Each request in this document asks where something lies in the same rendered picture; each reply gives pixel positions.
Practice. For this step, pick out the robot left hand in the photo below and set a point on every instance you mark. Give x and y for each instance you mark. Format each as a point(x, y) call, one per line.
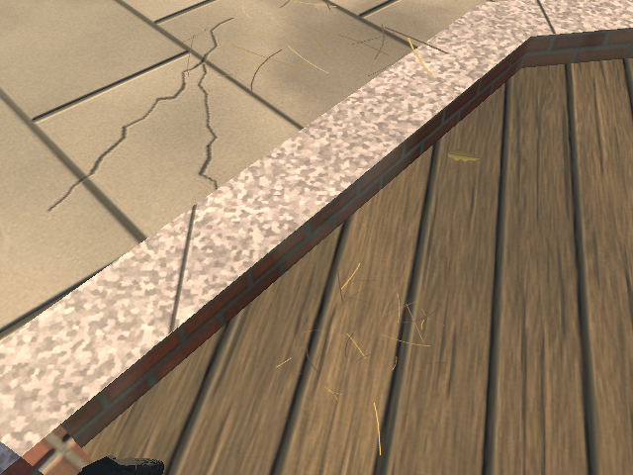
point(109, 465)

